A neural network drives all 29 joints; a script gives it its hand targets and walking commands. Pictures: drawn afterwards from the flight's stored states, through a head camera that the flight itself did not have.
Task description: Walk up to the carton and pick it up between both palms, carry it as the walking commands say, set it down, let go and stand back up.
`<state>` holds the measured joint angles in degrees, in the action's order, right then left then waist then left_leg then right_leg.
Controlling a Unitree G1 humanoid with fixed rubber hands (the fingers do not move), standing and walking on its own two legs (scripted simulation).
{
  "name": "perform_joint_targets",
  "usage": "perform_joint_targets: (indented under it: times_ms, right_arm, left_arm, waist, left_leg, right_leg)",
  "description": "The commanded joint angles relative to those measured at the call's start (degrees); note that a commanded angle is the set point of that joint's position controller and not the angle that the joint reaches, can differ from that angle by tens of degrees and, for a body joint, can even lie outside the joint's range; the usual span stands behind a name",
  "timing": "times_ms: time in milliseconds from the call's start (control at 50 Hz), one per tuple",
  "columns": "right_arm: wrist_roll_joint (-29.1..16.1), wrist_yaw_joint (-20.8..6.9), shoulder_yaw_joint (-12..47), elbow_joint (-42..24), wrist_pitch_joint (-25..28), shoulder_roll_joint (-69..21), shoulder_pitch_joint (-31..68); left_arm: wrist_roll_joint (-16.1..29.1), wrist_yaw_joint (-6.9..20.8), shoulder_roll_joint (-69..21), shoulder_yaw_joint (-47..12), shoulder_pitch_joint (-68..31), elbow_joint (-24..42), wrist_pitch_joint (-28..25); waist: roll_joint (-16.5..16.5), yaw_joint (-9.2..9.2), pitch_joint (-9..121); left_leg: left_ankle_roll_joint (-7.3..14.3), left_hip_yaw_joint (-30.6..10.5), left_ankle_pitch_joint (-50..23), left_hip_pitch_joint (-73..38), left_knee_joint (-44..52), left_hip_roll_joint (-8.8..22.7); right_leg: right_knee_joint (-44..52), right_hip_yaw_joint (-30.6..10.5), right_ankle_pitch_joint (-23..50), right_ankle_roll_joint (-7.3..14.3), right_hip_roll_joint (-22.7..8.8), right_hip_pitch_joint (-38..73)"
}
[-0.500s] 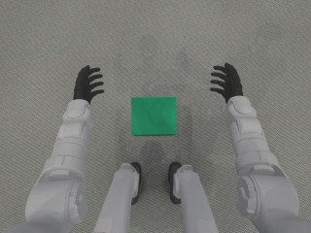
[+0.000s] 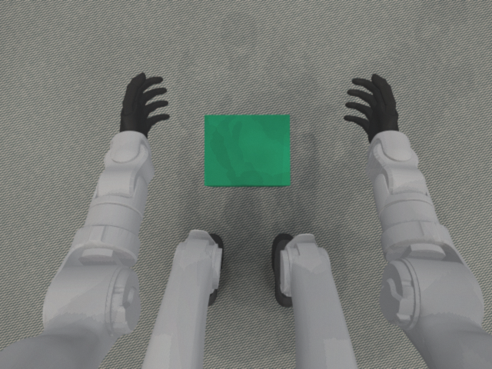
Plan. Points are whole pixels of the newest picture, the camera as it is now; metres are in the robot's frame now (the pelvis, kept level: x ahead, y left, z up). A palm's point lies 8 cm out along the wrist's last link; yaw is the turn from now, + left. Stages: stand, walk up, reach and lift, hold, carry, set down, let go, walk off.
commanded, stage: reach and lift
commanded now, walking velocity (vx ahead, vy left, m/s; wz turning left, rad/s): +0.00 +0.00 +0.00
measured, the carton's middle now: (246, 154) +0.45 +0.02 -0.47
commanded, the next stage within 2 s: none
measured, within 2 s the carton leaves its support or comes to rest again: neither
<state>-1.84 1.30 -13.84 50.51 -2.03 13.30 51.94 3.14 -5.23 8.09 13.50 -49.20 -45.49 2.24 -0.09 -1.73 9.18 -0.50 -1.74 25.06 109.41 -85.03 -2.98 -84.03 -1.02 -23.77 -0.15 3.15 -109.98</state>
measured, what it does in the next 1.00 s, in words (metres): lowers itself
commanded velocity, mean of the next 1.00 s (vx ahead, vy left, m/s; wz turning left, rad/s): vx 0.00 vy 0.00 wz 0.00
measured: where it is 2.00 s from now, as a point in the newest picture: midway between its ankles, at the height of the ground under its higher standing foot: (246, 282)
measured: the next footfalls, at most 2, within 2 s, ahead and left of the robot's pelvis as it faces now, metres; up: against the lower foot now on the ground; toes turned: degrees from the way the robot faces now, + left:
none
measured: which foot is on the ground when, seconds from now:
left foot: down 0.00-1.00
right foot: down 0.00-1.00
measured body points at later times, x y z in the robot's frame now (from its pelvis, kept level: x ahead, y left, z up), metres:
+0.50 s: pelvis -0.02 +0.00 -0.13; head +0.31 +0.00 +0.18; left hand +0.46 +0.19 -0.29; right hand +0.47 -0.18 -0.30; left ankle +0.08 +0.11 -0.53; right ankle +0.09 -0.11 -0.53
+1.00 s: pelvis -0.03 +0.00 -0.19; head +0.33 +0.00 +0.08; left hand +0.45 +0.20 -0.40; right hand +0.47 -0.18 -0.40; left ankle +0.08 +0.11 -0.53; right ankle +0.09 -0.11 -0.53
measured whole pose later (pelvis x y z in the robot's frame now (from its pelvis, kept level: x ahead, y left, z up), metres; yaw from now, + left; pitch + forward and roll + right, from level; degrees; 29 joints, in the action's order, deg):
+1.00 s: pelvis -0.03 +0.00 -0.19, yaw +1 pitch +39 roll +0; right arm -15.4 4.7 0.9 67.5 1.8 21.2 72.2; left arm 17.2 -6.5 17.7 2.4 -70.4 -66.7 -2.8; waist -1.0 -0.8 -15.5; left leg -0.6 0.4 30.8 132.0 -123.4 -3.2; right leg -122.9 0.4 -29.4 0.3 1.8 -132.7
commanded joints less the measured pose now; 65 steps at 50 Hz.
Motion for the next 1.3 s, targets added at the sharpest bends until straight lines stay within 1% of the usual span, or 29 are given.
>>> perform_joint_targets:
  times_ms: [0,20,60,80,120,200,220,240,260,320,360,420,480,520,560,580,600,720,840,880,920,980,1040,1080,1140,1160,1180,1260,1280]
  right_arm:
    - [-2.04,1.55,2.37,-11.24,1.09,5.99,16.06]
    - [-2.07,1.90,2.95,-11.70,1.00,6.43,16.59]
    - [-2.57,2.63,2.89,-12.01,0.49,7.49,16.23]
    - [-2.10,2.82,3.08,-10.54,0.37,7.81,16.55]
    - [-2.20,3.11,2.88,-10.34,0.07,8.22,16.53]
    - [-2.31,3.28,2.72,-7.30,0.60,8.16,18.40]
    - [-3.03,3.31,2.98,-7.99,0.88,8.01,18.76]
    - [-3.30,3.30,3.69,-6.65,0.92,8.14,19.56]
    - [-3.76,3.39,4.09,-6.21,1.14,8.12,19.80]
    - [-4.76,3.95,4.09,-5.99,1.56,9.60,21.10]
    - [-5.84,4.23,5.06,-5.97,1.65,9.91,21.39]
    - [-6.08,4.21,5.60,-2.49,2.05,10.46,21.78]
    - [-7.81,4.35,7.06,-3.08,2.74,10.86,23.79]
    - [-8.56,4.46,8.17,-3.19,3.22,11.14,25.27]
    - [-9.00,4.65,8.77,-3.30,3.48,11.58,26.38]
    - [-8.56,4.77,8.06,-0.94,3.45,12.67,25.46]
    - [-9.25,4.64,8.92,-0.05,3.59,12.04,25.60]
    - [-11.29,4.48,10.72,2.88,4.76,12.41,29.38]
    - [-12.28,4.19,12.04,6.72,5.43,11.87,33.95]
    - [-13.24,3.73,13.43,6.47,6.33,9.96,34.69]
    - [-13.86,3.31,14.63,10.47,6.17,9.01,33.99]
    - [-13.89,3.46,13.54,10.81,6.75,10.67,34.39]
    - [-13.68,3.55,13.39,13.00,6.75,10.25,32.05]
    - [-13.32,3.64,13.33,13.78,6.82,10.50,31.70]
    - [-13.17,3.71,13.29,13.47,7.05,10.22,32.07]
    - [-13.40,3.73,13.54,13.74,6.98,9.67,31.78]
    - [-13.64,3.62,13.85,13.53,7.02,9.30,32.30]
    - [-14.40,3.67,15.17,13.45,7.17,8.03,33.93]
    - [-14.69,3.72,15.36,13.60,7.20,8.12,34.22]
  left_arm:
    - [1.67,-0.58,7.56,-0.10,-13.19,10.30,-1.47]
    - [2.97,-0.54,7.05,-0.97,-13.96,10.92,-1.37]
    - [2.82,-1.00,8.84,-0.36,-13.53,11.11,-1.01]
    - [3.48,-0.96,8.30,-1.09,-14.08,9.44,-0.74]
    - [3.48,-0.97,8.67,-0.62,-13.61,8.82,-0.51]
    - [4.41,-0.82,8.45,-1.36,-16.85,6.84,-0.90]
    - [4.44,-0.90,8.31,-1.48,-16.74,6.57,-1.09]
    - [4.46,-1.00,8.58,-1.34,-17.45,5.71,-1.19]
    - [5.21,-1.13,8.23,-2.24,-17.93,5.36,-1.28]
    - [5.86,-1.57,9.11,-2.50,-19.15,4.34,-1.34]
    - [5.91,-2.04,10.58,-2.65,-19.78,4.92,-1.62]
    - [5.80,-2.33,10.95,-2.66,-19.30,0.53,-2.05]
    - [7.09,-2.50,11.44,-3.63,-21.96,1.78,-2.86]
    - [7.95,-2.51,11.52,-4.39,-22.34,-0.13,-3.27]
    - [8.96,-2.54,11.58,-5.62,-24.27,-0.03,-3.62]
    - [8.68,-2.67,12.60,-5.16,-24.34,-0.69,-3.79]
    - [9.05,-2.67,12.41,-5.63,-24.68,-1.68,-4.03]
    - [11.38,-2.57,12.38,-8.01,-28.52,-6.03,-5.02]
    - [12.80,-2.34,13.28,-8.56,-32.23,-10.84,-6.04]
    - [14.13,-1.61,11.32,-10.30,-32.50,-12.12,-6.83]
    - [14.43,-1.18,11.64,-10.61,-32.15,-15.61,-7.04]
    - [13.89,-1.10,12.72,-9.85,-33.13,-15.41,-7.67]
    - [13.65,-1.35,12.77,-10.21,-31.65,-16.55,-7.90]
    - [14.16,-1.19,11.98,-11.17,-31.58,-17.20,-7.75]
    - [14.31,-1.20,11.14,-11.70,-31.82,-17.18,-7.86]
    - [14.12,-1.34,11.89,-10.94,-31.40,-17.59,-7.99]
    - [14.68,-1.34,11.15,-11.82,-32.52,-16.83,-8.06]
    - [14.42,-1.50,10.78,-11.77,-32.79,-18.10,-8.26]
    - [14.88,-1.49,10.57,-12.19,-33.20,-18.29,-8.25]
  waist:
    - [2.16,-0.60,58.63]
    - [3.54,0.29,61.76]
    - [2.24,-0.80,63.93]
    - [3.09,0.30,60.76]
    - [1.92,0.00,58.66]
    - [1.53,1.18,52.82]
    - [0.49,0.94,52.63]
    - [1.10,0.32,52.25]
    - [1.45,1.28,53.22]
    - [1.32,1.45,54.57]
    - [1.14,0.77,56.60]
    - [1.35,0.79,50.85]
    - [0.84,0.85,53.52]
    - [1.85,0.68,52.63]
    - [1.43,1.34,52.67]
    - [1.04,1.63,51.69]
    - [0.72,1.16,50.45]
    - [0.20,1.94,46.22]
    - [1.23,1.40,39.62]
    - [2.24,1.58,36.51]
    - [2.23,0.83,33.59]
    - [1.39,0.33,32.80]
    - [0.65,0.76,33.42]
    - [0.71,1.87,33.39]
    - [0.38,2.09,31.79]
    - [0.80,1.24,32.65]
    - [0.50,1.65,32.07]
    - [0.94,0.52,30.86]
    - [1.35,0.92,31.57]
  left_leg:
    - [-3.15,4.59,-10.83,-23.15,1.33,-1.50]
    - [-3.07,4.36,-12.10,-23.17,-0.31,-1.47]
    - [-3.15,4.79,-12.18,-23.38,-2.25,-1.32]
    - [-3.21,4.65,-10.50,-20.59,-3.24,-1.21]
    - [-3.32,4.62,-9.17,-19.16,-4.39,-1.21]
    - [-3.05,3.84,-6.80,-13.76,-7.99,-0.89]
    - [-3.11,4.02,-7.54,-13.98,-8.78,-1.04]
    - [-3.10,3.97,-7.08,-13.32,-9.89,-0.98]
    - [-3.01,3.86,-7.18,-13.16,-11.03,-0.94]
    - [-2.81,3.77,-7.47,-13.69,-13.78,-0.99]
    - [-2.80,3.84,-8.59,-14.98,-15.53,-0.84]
    - [-2.70,3.65,-7.34,-11.85,-17.41,-0.67]
    - [-2.76,3.52,-8.72,-12.97,-19.90,-0.61]
    - [-2.55,3.30,-8.93,-11.69,-21.30,-0.40]
    - [-2.51,2.93,-9.40,-12.21,-22.47,-0.32]
    - [-2.72,3.03,-9.08,-11.93,-23.07,-0.18]
    - [-2.71,2.97,-9.12,-12.02,-23.54,-0.19]
    - [-2.56,2.46,-8.27,-9.68,-26.69,0.31]
    - [-2.07,1.66,-5.92,-5.64,-28.08,0.70]
    - [-1.84,1.22,-8.10,-3.33,-28.91,0.69]
    - [-1.83,1.02,-8.04,-1.22,-29.71,1.14]
    - [-2.00,0.63,-9.30,-0.26,-30.44,1.20]
    - [-2.13,0.61,-10.59,-1.83,-30.67,1.02]
    - [-2.20,0.31,-10.41,-1.79,-30.80,1.11]
    - [-2.06,0.09,-9.92,-1.17,-30.63,0.94]
    - [-1.99,0.26,-10.18,-1.70,-30.72,0.77]
    - [-1.93,0.16,-10.21,-1.67,-30.74,0.67]
    - [-1.57,0.46,-8.90,-0.59,-30.23,0.67]
    - [-1.46,0.35,-8.85,-1.33,-30.33,0.75]
  right_leg:
    - [0.36,1.67,13.05,-1.33,1.16,36.13]
    - [-1.14,1.78,14.73,-1.45,1.16,37.28]
    - [-3.44,1.68,14.68,-1.31,1.24,36.98]
    - [-4.29,1.96,13.21,-1.34,0.93,34.27]
    - [-5.37,1.87,11.36,-1.03,0.92,31.96]
    - [-8.74,1.64,8.43,-0.72,0.39,24.81]
    - [-9.64,1.70,8.93,-0.62,0.35,24.00]
    - [-10.68,1.62,8.32,-0.59,0.10,23.24]
    - [-11.91,1.75,8.62,-0.69,-0.07,23.58]
    - [-14.67,1.86,8.89,-0.69,-0.32,22.52]
    - [-16.39,1.70,9.31,-0.78,-0.43,22.74]
    - [-18.45,1.66,7.62,-0.76,-0.63,18.20]
    - [-20.97,1.33,8.90,-0.58,-0.89,19.09]
    - [-22.17,1.13,9.08,-0.56,-1.13,18.48]
    - [-23.59,1.17,9.52,-0.57,-1.17,18.11]
    - [-24.04,1.08,8.97,-0.57,-1.34,17.19]
    - [-24.55,0.98,8.66,-0.55,-1.41,16.24]
    - [-27.38,0.34,7.44,-0.30,-2.12,13.12]
    - [-29.50,-0.44,5.17,-0.23,-2.59,10.55]
    - [-30.17,-0.84,7.96,-0.36,-2.51,9.24]
    - [-30.79,-1.56,8.64,-0.45,-2.81,8.61]
    - [-31.89,-2.12,10.26,-0.36,-2.81,8.05]
    - [-32.30,-1.87,11.41,-0.33,-2.64,7.77]
    - [-32.42,-1.65,11.49,-0.24,-2.71,7.72]
    - [-32.33,-1.66,10.65,0.01,-2.79,6.17]
    - [-32.42,-1.71,10.75,-0.08,-2.79,6.88]
    - [-32.53,-1.72,10.74,-0.03,-2.72,6.22]
    - [-31.57,-2.01,9.53,0.03,-2.58,6.52]
    - [-31.49,-1.98,9.41,-0.06,-2.56,7.29]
